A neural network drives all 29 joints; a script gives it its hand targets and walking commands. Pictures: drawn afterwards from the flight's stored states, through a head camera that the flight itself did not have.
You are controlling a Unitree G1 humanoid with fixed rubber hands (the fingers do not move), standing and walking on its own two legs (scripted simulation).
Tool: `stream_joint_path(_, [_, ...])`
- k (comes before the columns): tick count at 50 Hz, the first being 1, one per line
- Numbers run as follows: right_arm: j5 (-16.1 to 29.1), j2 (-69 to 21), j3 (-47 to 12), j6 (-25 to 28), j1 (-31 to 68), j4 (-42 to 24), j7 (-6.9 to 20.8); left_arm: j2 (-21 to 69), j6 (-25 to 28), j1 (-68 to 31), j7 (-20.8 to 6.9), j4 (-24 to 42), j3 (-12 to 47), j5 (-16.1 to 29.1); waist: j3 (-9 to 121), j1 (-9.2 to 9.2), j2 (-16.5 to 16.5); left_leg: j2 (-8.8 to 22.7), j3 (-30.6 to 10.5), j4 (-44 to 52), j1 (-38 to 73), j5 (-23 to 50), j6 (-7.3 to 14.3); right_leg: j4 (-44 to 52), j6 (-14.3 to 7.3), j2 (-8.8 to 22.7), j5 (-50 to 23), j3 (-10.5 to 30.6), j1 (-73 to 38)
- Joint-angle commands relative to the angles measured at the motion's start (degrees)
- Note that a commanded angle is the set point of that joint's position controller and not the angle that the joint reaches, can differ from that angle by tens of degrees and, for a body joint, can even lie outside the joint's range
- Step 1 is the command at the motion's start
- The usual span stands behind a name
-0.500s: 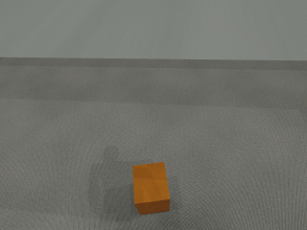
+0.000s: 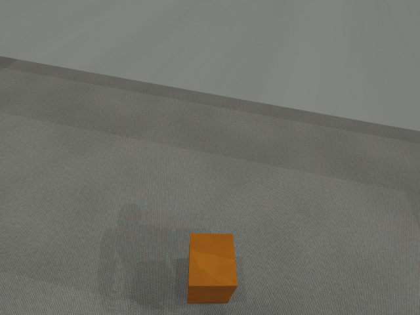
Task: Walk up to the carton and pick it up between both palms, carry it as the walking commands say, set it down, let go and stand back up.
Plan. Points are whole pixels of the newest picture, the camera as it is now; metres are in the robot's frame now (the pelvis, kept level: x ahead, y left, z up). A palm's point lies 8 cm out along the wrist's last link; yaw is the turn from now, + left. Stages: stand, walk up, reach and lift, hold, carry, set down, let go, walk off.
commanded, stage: walk up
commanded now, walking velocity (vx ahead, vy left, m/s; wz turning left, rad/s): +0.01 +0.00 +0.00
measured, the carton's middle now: (209, 269) +0.42 -0.03 -0.65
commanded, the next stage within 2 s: stand in 1.52 s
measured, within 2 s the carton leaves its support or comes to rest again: neither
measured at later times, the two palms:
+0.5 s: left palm out of the picture +0.01 +0.22 -0.16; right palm out of the picture +0.00 -0.22 -0.14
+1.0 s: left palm out of the picture -0.03 +0.16 -0.15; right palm out of the picture +0.02 -0.26 -0.16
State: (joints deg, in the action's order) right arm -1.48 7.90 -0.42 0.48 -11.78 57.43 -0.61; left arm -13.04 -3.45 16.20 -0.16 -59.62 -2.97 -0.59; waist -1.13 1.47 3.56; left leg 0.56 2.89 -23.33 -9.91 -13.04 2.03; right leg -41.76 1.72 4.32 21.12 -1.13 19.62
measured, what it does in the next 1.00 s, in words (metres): steps on the spot: right foot, then left foot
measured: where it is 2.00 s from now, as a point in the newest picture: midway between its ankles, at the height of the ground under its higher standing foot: outside the picture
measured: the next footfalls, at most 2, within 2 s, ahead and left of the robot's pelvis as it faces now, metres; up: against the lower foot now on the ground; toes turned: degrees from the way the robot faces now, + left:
right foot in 0.18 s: +0.02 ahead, -0.13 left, +0.00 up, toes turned +6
left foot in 1.00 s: +0.02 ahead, +0.10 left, +0.00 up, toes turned -9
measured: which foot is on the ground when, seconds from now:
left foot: down 0.00-0.68, up 0.70-0.98, down 1.00-1.00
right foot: up 0.00-0.16, down 0.18-1.00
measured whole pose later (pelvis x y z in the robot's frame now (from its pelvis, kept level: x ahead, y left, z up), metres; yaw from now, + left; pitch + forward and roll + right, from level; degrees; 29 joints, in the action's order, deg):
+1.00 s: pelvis +0.00 -0.04 -0.01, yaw +1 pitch +0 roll -1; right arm -0.3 9.0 1.2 -1.4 -11.9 65.4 -2.1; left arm -4.9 1.0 18.3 2.8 -64.3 -0.2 -1.6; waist -2.3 0.4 -2.1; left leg 3.8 1.5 -26.9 -11.6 -14.2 -2.4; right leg -23.5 -2.9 -1.1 14.3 -9.0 9.4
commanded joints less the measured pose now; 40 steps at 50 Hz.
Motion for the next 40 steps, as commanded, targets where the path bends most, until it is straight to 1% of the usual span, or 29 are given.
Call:
stream_joint_path(1, [0.81,8.09,1.41,2.1,-0.46,-1.66,-1.34,-1.84,1.07,3.31,0.61,-0.55,0.01,0.13,0.8,0.5,-10.82,11.11,-5.85,9.34,2.86,21.25,3.15,0.05,-0.62,-1.29,-1.38,1.68,-1.65])
stream_joint_path(2, [0.97,8.15,1.41,2.21,-1.93,-0.94,-1.51,-1.55,1.23,2.8,0.88,-0.62,0.32,0.31,1.34,0.0,-10.7,11.42,-5.95,8.22,4.29,22.43,3.35,2.63,-0.81,-1.23,-1.33,1.6,-1.95])
stream_joint_path(4, [0.85,7.89,1.54,1.93,-3.17,0.15,-1.69,-1.08,1.4,1.6,1.49,-0.77,0.68,0.47,1.31,-0.52,-10.3,11.94,-7.77,7.05,5.5,20.69,4.06,8.09,-0.93,-1.86,-0.43,0.85,-3.14])
stream_joint_path(5, [0.84,7.92,1.59,1.72,-3.34,0.83,-1.73,-1.08,1.55,1.51,1.82,-0.88,0.88,0.59,0.47,-0.64,-9.89,11.86,-8.13,6.45,5.92,19.89,4.05,12.33,-0.83,-1.91,-2.23,0.79,-3.79])
stream_joint_path(7, [1.14,8.27,1.79,1.31,-3.24,1.85,-1.84,-1.25,2.13,3.47,2.23,-2.12,1.1,0.66,1.12,0.07,-7.95,11.83,-8.6,5.22,5.41,19.19,2.81,20.97,-0.73,-0.4,-11.22,1.31,-9.13])
stream_joint_path(8, [1.3,7.94,1.74,1.27,-4.04,2.04,-1.7,-1.87,2.45,4.43,2.49,-3.09,1.07,0.51,1.56,-0.16,-5.79,10.69,-8.12,5.13,3.78,18.2,1.68,21.47,-0.96,1.69,-17.94,2.5,-12.5])
stream_joint_path(9, [1.21,7.47,1.61,1.24,-5.33,2.72,-1.58,-3.18,2.71,5.41,2.57,-3.55,0.76,0.39,2.08,-0.9,-4.09,9.12,-7.16,4.91,3.38,15.03,0.89,21.3,-1.26,2.94,-21.6,3.24,-14.08])
stream_joint_path(10, [1.02,6.66,1.34,1.18,-6.28,3.31,-1.57,-3.93,3.01,5.41,2.54,-3.81,0.62,0.29,1.02,-1.66,-3.23,8.06,-6.49,5.57,2.74,11.76,0.4,21.31,-1.47,3.58,-21.24,3.5,-13.74])
stream_joint_path(11, [0.79,5.98,1.18,1.09,-5.68,3.55,-1.48,-3.46,3.13,5.07,2.5,-4.38,0.83,0.41,-0.5,-1.83,-2.74,7.22,-6.2,6.61,2.16,10.65,0.27,20.55,-1.35,3.18,-19.46,2.02,-13.12])
stream_joint_path(12, [0.98,6.02,1.25,0.94,-4.59,3.14,-1.58,-1.92,3.32,3.2,2.5,-4.47,1.33,0.13,-2.36,-1.96,-0.35,6.55,-4.61,6.42,3.1,13.65,0.06,21.21,-1.23,2.95,-20.25,2.24,-10.51])
stream_joint_path(13, [1.27,6.48,1.24,0.75,-4.56,4.17,-1.68,-0.7,3.59,2.69,2.4,-4.51,1.66,0.23,-2.88,-1.36,-0.36,6.35,-4.26,5.5,4.16,17.38,0.0,22.18,-1.35,3.23,-21.94,2.39,-9.35])
stream_joint_path(15, [1.13,6.49,1.33,0.75,-5.4,4.72,-1.5,-0.73,3.86,3.57,2.77,-5.21,1.36,0.45,-2.03,-1.43,-0.37,7.21,-5.29,5.05,5.34,20.45,-0.03,22.34,-1.11,2.4,-21.26,0.98,-10.33])
stream_joint_path(17, [1.03,6.2,1.42,0.94,-6.17,5.3,-1.59,-0.74,3.98,4.3,3.02,-5.73,1.56,0.46,0.1,-1.47,-0.9,7.48,-5.12,4.64,6.24,21.26,-0.06,22.21,-1.09,2.73,-21.8,1.0,-12.12])
stream_joint_path(19, [0.69,5.99,1.48,0.97,-6.68,5.69,-1.76,-0.94,3.8,4.19,3.11,-6.24,1.34,0.61,0.63,-1.91,-1.9,8.24,-5.14,4.65,6.79,20.45,-0.24,21.96,-1.25,2.23,-20.38,0.65,-11.94])
stream_joint_path(21, [0.44,6.52,1.77,0.83,-6.92,5.84,-1.89,-1.64,3.35,4.13,3.33,-6.45,0.79,0.51,-0.41,-2.32,-3.19,9.5,-6.27,4.77,5.46,18.93,0.03,21.0,-1.21,1.48,-17.52,-0.26,-11.3])
stream_joint_path(23, [0.19,7.22,2.12,0.45,-7.19,5.94,-2.17,-1.61,2.98,3.73,3.38,-6.14,0.41,0.35,-2.03,-2.5,-5.46,10.78,-7.96,5.26,3.22,16.17,0.68,19.42,-1.32,0.8,-14.77,-0.95,-10.05])
stream_joint_path(26, [-0.33,8.12,2.8,-0.21,-8.08,5.9,-2.73,-1.4,2.41,2.79,3.22,-4.77,-0.2,-0.11,-3.27,-3.35,-9.87,14.36,-12.06,5.77,3.36,12.99,2.91,14.73,-0.86,-0.34,-10.66,-1.85,-4.67])
stream_joint_path(28, [-0.57,8.85,3.27,-0.64,-7.8,5.46,-3.22,-1.0,2.15,2.51,3.01,-3.77,-0.62,-0.48,-3.23,-3.69,-12.14,17.41,-15.01,6.23,2.55,12.49,4.96,9.93,-0.65,-1.22,-6.33,-2.13,-2.07])
stream_joint_path(29, [-0.66,8.78,3.23,-0.72,-6.73,4.91,-3.37,-0.38,2.12,3.01,2.93,-3.53,-0.61,-0.56,-2.21,-3.22,-12.62,17.72,-14.37,5.79,0.85,11.69,5.45,9.02,-0.92,-1.17,-4.73,-1.67,-3.34])
stream_joint_path(30, [-0.59,8.46,3.23,-0.95,-5.65,4.7,-3.4,0.18,2.22,3.67,2.8,-3.36,-0.5,-0.6,-2.06,-2.55,-12.57,16.89,-13.28,5.3,-1.85,9.34,5.03,9.49,-1.4,-0.87,-4.55,-1.23,-5.05])
stream_joint_path(31, [-0.4,7.94,2.97,-1.04,-4.25,4.38,-3.25,0.75,2.42,4.73,2.66,-3.44,-0.28,-0.47,-2.25,-1.53,-11.69,14.96,-10.91,4.34,-5.38,6.56,3.59,13.1,-1.85,-0.33,-6.89,-0.39,-8.46])
stream_joint_path(32, [0.11,5.3,2.08,-1.15,-4.13,5.38,-2.73,2.44,3.05,6.58,2.37,-4.59,0.94,-0.28,-2.0,-0.1,-8.57,9.34,-5.74,2.17,-8.28,1.21,0.61,22.03,-2.3,2.83,-13.19,2.49,-13.38])
stream_joint_path(33, [0.65,3.34,1.65,-1.56,-5.21,6.54,-2.24,0.1,4.2,6.3,2.21,-3.47,1.09,-0.62,-2.91,0.57,-3.72,2.99,-0.66,-2.31,-9.49,-1.38,-2.19,27.17,-4.01,8.55,-15.2,8.95,-14.62])
stream_joint_path(34, [0.41,2.63,1.33,-1.97,-5.34,6.41,-2.1,-2.79,4.62,7.07,2.44,-3.26,0.33,-0.68,-2.38,0.34,0.15,2.19,-0.64,-5.42,-8.94,-4.52,-3.48,29.04,-6.46,13.13,-16.24,13.54,-13.14])
stream_joint_path(35, [0.48,2.01,1.1,-2.19,-5.16,6.07,-2.01,-2.68,4.67,5.79,2.87,-3.36,0.39,-0.68,-2.98,-0.42,2.07,2.81,-1.13,-6.33,-6.87,-6.6,-3.9,29.36,-8.19,14.43,-17.84,13.96,-10.37])
stream_joint_path(36, [0.65,2.94,1.27,-2.24,-3.71,5.42,-1.79,-1.97,4.69,3.99,3.21,-2.93,0.37,-0.78,-3.99,-0.71,4.24,3.12,-1.28,-8.89,-6.9,-7.52,-3.8,30.3,-9.11,14.03,-17.69,12.98,-8.87])
stream_joint_path(37, [0.9,3.98,1.7,-2.2,-2.93,5.23,-1.51,-0.89,4.85,3.34,3.44,-2.51,0.69,-0.8,-4.57,-0.61,5.95,2.93,-1.98,-12.53,-8.62,-10.12,-3.69,30.62,-9.47,13.49,-19.12,11.99,-9.66])
stream_joint_path(38, [0.99,4.46,2.04,-2.07,-3.65,5.75,-1.26,-0.74,4.98,3.42,3.57,-2.39,0.95,-0.75,-3.59,-0.99,6.69,2.9,-2.58,-14.94,-9.66,-11.81,-3.73,29.78,-9.69,12.76,-22.81,10.47,-10.98])
stream_joint_path(40, [1.04,3.74,1.91,-1.93,-4.72,6.75,-1.25,-0.13,5.28,4.44,3.58,-2.67,1.25,-0.68,-2.79,-1.47,4.82,3.13,-3.12,-15.04,-9.94,-10.8,-3.95,28.09,-9.21,11.14,-27.44,7.61,-12.0])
